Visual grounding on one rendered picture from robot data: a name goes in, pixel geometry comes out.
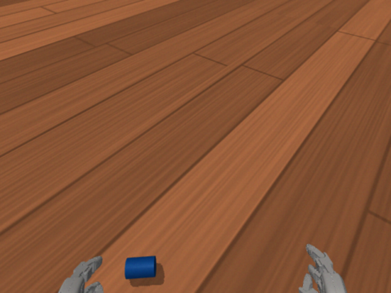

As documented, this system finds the can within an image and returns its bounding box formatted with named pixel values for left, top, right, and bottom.
left=125, top=256, right=156, bottom=279

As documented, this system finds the left robot hand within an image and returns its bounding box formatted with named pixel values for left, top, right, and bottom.
left=58, top=256, right=104, bottom=293

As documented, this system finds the right robot hand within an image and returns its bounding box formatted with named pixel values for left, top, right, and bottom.
left=299, top=244, right=347, bottom=293

